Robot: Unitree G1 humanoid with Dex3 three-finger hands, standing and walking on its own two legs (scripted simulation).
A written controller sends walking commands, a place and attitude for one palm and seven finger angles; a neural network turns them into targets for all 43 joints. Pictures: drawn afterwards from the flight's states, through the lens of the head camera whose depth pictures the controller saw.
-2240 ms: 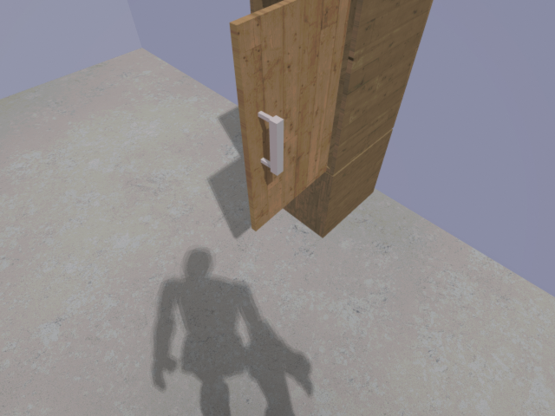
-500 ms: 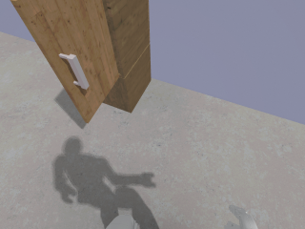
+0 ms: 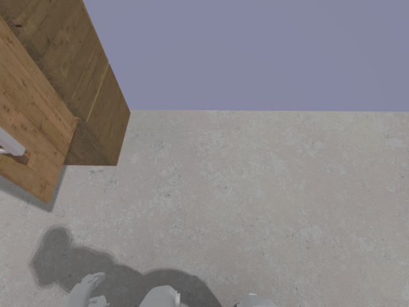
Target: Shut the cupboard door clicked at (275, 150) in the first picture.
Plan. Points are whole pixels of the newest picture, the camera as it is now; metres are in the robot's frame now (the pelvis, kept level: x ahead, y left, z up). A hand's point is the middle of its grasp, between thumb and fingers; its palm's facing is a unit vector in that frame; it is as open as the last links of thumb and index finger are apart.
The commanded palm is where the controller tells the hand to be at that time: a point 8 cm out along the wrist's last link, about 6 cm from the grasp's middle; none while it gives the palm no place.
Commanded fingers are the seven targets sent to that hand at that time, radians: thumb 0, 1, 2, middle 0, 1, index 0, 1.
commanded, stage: walk around to get in front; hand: left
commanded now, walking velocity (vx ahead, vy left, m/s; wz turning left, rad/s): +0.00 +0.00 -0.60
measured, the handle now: out of the picture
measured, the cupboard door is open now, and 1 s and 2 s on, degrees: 93 93 93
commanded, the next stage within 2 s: none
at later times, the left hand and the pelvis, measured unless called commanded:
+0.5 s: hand (140, 274) +0.19 +0.16 -0.14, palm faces -0.30 -0.93 -0.20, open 7.4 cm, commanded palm none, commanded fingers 0.00 0.90 0.90 -0.20 -0.30 -0.20 -0.30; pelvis +0.02 +0.00 +0.02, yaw -18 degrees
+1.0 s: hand (173, 261) +0.22 +0.09 -0.17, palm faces -0.54 -0.82 -0.18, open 7.4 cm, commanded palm none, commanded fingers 0.00 0.90 0.90 -0.20 -0.30 -0.20 -0.30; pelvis +0.04 -0.02 +0.01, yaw -35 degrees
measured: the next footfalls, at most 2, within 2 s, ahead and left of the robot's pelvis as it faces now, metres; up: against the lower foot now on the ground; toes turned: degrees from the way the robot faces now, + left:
left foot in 0.24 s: +0.08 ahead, +0.12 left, +0.00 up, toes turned -6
right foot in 0.58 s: +0.00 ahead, -0.14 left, +0.00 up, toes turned -26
